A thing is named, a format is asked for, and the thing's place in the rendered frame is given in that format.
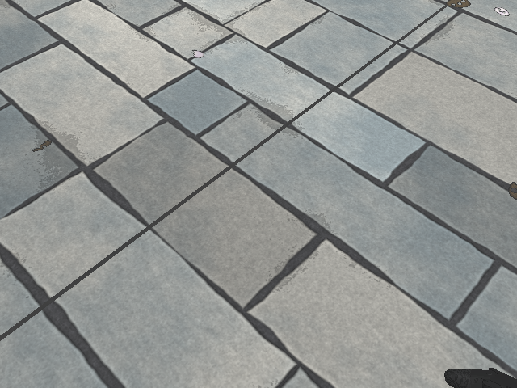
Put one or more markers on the robot right hand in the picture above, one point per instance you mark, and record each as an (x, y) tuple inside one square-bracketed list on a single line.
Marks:
[(478, 378)]

